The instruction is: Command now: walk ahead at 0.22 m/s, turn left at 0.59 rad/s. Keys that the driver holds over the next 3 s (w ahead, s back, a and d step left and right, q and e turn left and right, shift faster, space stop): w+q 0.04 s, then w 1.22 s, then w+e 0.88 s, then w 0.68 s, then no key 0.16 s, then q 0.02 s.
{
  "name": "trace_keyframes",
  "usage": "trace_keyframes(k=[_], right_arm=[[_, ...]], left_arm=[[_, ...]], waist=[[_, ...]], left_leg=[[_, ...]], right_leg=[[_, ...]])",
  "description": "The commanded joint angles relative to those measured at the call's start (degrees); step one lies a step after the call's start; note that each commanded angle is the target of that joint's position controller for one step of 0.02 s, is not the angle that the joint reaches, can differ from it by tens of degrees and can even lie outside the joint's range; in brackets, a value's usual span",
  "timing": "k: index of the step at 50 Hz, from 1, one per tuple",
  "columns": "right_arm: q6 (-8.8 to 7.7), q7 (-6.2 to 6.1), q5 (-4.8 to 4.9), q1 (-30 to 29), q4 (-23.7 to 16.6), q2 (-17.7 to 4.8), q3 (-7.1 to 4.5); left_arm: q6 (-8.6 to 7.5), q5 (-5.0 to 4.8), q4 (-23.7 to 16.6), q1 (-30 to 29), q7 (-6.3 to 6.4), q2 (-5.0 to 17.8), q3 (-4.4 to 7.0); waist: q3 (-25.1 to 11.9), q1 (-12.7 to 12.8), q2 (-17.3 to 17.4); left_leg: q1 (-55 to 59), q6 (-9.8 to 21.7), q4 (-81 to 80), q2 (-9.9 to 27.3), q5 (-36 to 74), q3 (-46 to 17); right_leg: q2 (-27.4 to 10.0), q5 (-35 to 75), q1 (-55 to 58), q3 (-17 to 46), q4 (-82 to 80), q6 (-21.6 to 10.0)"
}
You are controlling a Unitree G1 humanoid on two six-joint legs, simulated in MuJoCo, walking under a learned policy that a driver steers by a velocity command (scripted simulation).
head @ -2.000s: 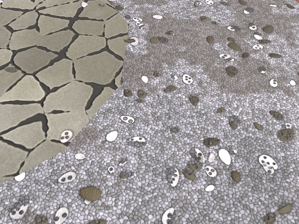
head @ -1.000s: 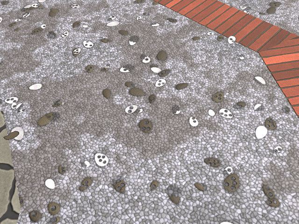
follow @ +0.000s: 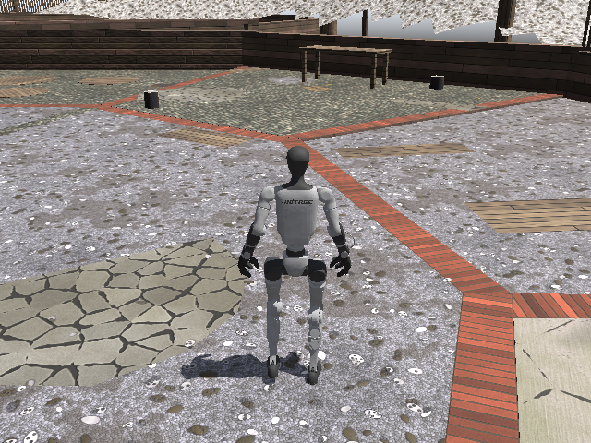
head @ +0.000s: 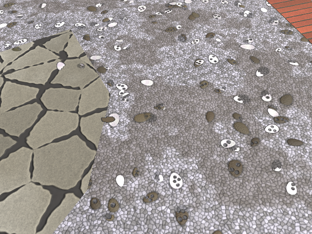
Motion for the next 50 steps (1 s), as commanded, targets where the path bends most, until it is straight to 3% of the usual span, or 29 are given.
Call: trace_keyframes(k=[1,3,4,5,6,7,8,9,10,12,15,19,24,26,28,29,30,31,32,33,34,36,39,43,46,50], right_arm=[[-1.55,0.76,0.09,-7.1,-6.9,-4.5,-0.50],[-2.52,0.55,-0.05,-4.4,-6.3,-3.5,-0.14],[-3.24,0.14,-0.56,0.8,-4.2,-2.7,0.03],[-4.15,-0.58,-1.06,8.7,-0.8,-4.2,-0.50],[-5.22,-1.47,-1.88,15.6,0.7,-8.4,-1.32],[-5.72,-2.20,-0.53,15.4,-0.7,-14.5,-2.28],[-5.69,-2.75,-0.11,14.0,-0.2,-10.8,-1.47],[-6.11,-2.92,-0.01,10.7,-0.5,-8.1,-0.30],[-6.63,-3.05,-0.21,8.2,-0.8,-6.9,0.13],[-7.80,-3.39,0.01,6.8,-0.8,-6.0,0.64],[-8.90,-3.13,0.85,10.7,1.5,-6.3,0.66],[-9.19,-3.43,0.48,14.3,4.1,-5.5,1.06],[-9.72,-4.22,0.22,16.5,7.3,-6.3,1.21],[-9.96,-4.57,0.04,14.6,7.8,-7.0,1.23],[-9.72,-4.84,-0.67,13.4,8.3,-8.4,0.88],[-9.56,-4.81,-0.40,12.7,8.2,-8.6,0.87],[-9.88,-4.28,0.69,15.9,6.5,-4.4,2.11],[-9.88,-3.85,1.20,20.4,6.5,-1.2,2.34],[-9.81,-3.97,-0.22,14.7,6.1,-5.2,1.43],[-10.06,-3.58,-0.06,12.1,5.3,-5.5,1.36],[-10.08,-3.31,-0.18,10.5,5.3,-4.5,1.61],[-8.80,-2.70,-1.05,12.4,6.2,-2.9,2.01],[-7.59,-2.02,-1.14,10.4,5.9,-1.4,2.33],[-7.45,-1.84,-1.17,0.0,2.7,-1.4,2.48],[-7.89,-1.67,-0.84,-6.2,1.0,-0.1,3.08],[-8.23,-1.79,-0.64,-12.3,-0.9,0.0,3.37]], left_arm=[[-0.86,0.32,-2.2,2.1,-0.61,12.1,3.73],[-0.93,-0.29,-1.7,1.5,-1.08,12.4,3.97],[-0.73,-0.99,-1.5,0.1,-1.15,11.7,3.82],[-0.68,-1.10,-1.5,-0.2,-1.18,9.1,3.01],[-0.65,-0.29,-3.1,-1.1,-1.57,2.7,1.03],[-0.58,0.83,-6.1,-4.5,-1.85,4.0,1.26],[-0.72,0.99,-5.7,-6.1,-2.44,8.2,2.24],[-1.30,-0.42,-4.4,-4.6,-3.51,8.1,2.34],[-1.84,-0.86,-2.8,-2.5,-4.00,8.2,2.34],[-1.52,0.31,-0.3,0.5,-4.26,8.3,2.36],[-0.86,0.32,-0.7,-1.4,-4.26,6.7,1.95],[-0.82,0.06,-3.5,-9.6,-4.30,5.0,1.03],[-1.38,-0.33,-6.1,-15.6,-4.29,3.5,-0.09],[-1.54,-0.48,-5.3,-12.2,-3.56,4.1,0.13],[-1.94,-0.78,-1.4,-0.2,-2.29,6.6,1.31],[-2.49,-0.37,1.6,9.3,-1.55,7.8,1.97],[-2.72,1.09,3.0,16.5,-0.53,13.5,3.45],[-2.83,0.97,3.3,15.9,-1.16,16.1,3.90],[-2.78,-1.17,3.2,9.9,-1.62,12.7,3.34],[-2.90,-1.59,2.3,4.0,-1.78,9.0,2.43],[-3.28,-1.28,2.3,1.6,-1.97,6.3,1.68],[-4.11,-1.31,3.8,1.0,-1.79,3.9,0.77],[-5.53,-1.63,6.1,4.1,-2.02,5.1,1.05],[-5.62,-1.99,8.4,7.9,-2.04,5.2,1.04],[-5.63,-2.15,9.8,10.1,-1.98,5.2,0.94],[-5.47,-1.64,11.9,13.7,-1.43,5.4,0.78]], waist=[[-0.4,2.5,-10.3],[-0.3,0.2,-8.6],[-0.9,-2.9,-7.0],[-3.7,-5.8,-2.1],[-6.0,-8.5,13.1],[0.1,-8.3,16.1],[3.9,-7.9,6.7],[4.9,-5.1,5.9],[4.8,-3.2,5.4],[2.0,-1.8,5.8],[1.1,-1.8,4.0],[4.5,-3.7,3.7],[6.1,-4.1,3.9],[4.1,-1.6,4.2],[-3.2,3.7,4.6],[-8.4,8.2,2.9],[-16.0,8.5,-5.6],[-19.5,4.6,-15.1],[-12.3,3.2,-6.8],[-4.9,0.9,-4.0],[-1.8,-0.3,-2.0],[-0.3,-3.0,-4.1],[0.7,-3.5,-3.9],[3.4,-1.5,-3.1],[3.3,0.1,-3.4],[3.4,2.2,-4.0]], left_leg=[[-2.9,2.7,-7.2,-0.5,-1.7,3.5],[5.1,5.0,-15.4,-1.6,0.9,4.8],[13.4,6.1,-22.4,-3.1,5.6,5.6],[25.1,7.0,-26.4,-3.2,5.7,2.8],[33.5,9.0,-34.7,12.2,-7.9,-18.0],[30.5,15.9,-39.8,23.1,-10.6,-38.8],[27.2,17.1,-38.2,21.7,-5.2,-32.2],[25.0,15.6,-37.9,17.6,1.0,-26.2],[24.0,13.8,-38.4,13.9,8.6,-20.5],[24.0,12.1,-37.7,10.2,24.3,-13.6],[24.0,12.5,-36.8,9.5,36.6,-9.6],[23.6,13.0,-38.5,9.1,38.5,-8.0],[24.8,12.4,-39.0,11.3,46.3,-6.8],[25.4,11.2,-34.7,11.6,60.2,-5.2],[26.3,9.5,-20.0,10.9,73.4,-4.1],[20.5,8.6,-7.2,8.7,66.5,-2.6],[6.5,7.4,12.1,3.7,43.7,-0.2],[-9.0,6.3,28.9,-7.8,-4.3,-2.9],[-12.8,7.8,31.8,-4.0,-0.4,-8.5],[-13.2,8.0,29.0,-0.8,5.2,-6.9],[-11.8,8.1,25.7,1.4,7.6,-5.7],[-7.1,7.0,21.5,3.6,9.2,-4.6],[-9.2,5.2,17.7,5.1,11.9,-2.5],[-17.6,2.7,7.4,7.0,20.4,0.0],[-16.4,2.0,-2.9,5.8,26.1,2.0],[-15.4,3.1,-11.1,3.8,27.6,3.5]], right_leg=[[-15.2,-9.3,4.2,13.7,-12.3,-8.9],[-14.8,-6.7,0.3,11.2,-10.1,-7.7],[-13.0,-5.0,-4.5,8.0,-5.4,-6.4],[-9.6,-6.2,-11.7,3.7,3.6,-4.4],[-3.9,-16.5,-23.1,-3.4,23.4,-1.1],[2.9,-19.9,-38.5,0.9,31.6,0.1],[-1.9,-14.4,-38.5,6.8,35.1,-0.2],[-2.8,-8.2,-36.4,7.7,34.7,-0.3],[-3.4,-3.7,-34.1,7.7,33.6,0.1],[-3.0,1.3,-30.6,6.2,34.9,1.2],[-2.6,4.1,-32.0,5.2,36.1,2.3],[-2.3,8.0,-35.3,4.0,28.4,2.8],[0.1,10.5,-28.5,2.6,14.3,-0.7],[2.8,8.1,-20.7,1.7,11.2,-3.3],[6.4,4.2,-7.2,1.7,9.1,-5.4],[5.0,6.6,6.2,3.5,4.9,-6.7],[-9.3,-5.8,21.6,21.0,2.6,-10.4],[-21.4,-6.7,27.5,49.2,-6.3,-16.8],[-18.4,-10.8,19.8,47.9,-9.2,-15.2],[-17.2,-10.1,10.8,38.3,-10.7,-14.1],[-14.3,-5.7,5.3,32.2,-12.7,-12.7],[-10.3,2.6,-1.5,23.6,-15.1,-10.4],[-9.1,8.4,-2.8,18.4,-18.0,-11.2],[-7.1,12.6,0.9,14.0,-20.4,-10.7],[-5.7,19.0,3.3,10.9,-19.2,-9.3],[-7.4,26.8,10.1,10.4,-16.8,-9.0]])
Next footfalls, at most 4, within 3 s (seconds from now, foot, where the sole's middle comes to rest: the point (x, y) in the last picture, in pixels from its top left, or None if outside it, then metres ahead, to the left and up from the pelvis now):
0.10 left None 0.02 0.11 -0.78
0.58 right None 0.41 -0.01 -0.78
1.14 left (126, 187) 0.69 0.21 -0.78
1.68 right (159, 135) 0.99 0.06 -0.78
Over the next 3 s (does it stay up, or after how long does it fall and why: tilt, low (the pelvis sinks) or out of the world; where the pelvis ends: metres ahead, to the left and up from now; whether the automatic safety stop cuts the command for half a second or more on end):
stays up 1.47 -0.07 0.01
